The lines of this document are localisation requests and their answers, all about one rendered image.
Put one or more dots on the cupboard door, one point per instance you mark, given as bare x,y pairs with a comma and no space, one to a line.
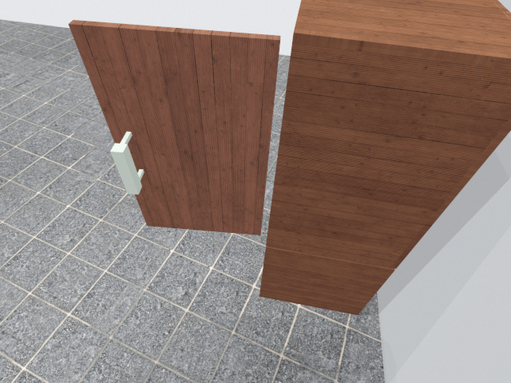
199,105

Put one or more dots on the handle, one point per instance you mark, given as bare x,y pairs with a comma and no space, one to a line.
126,167

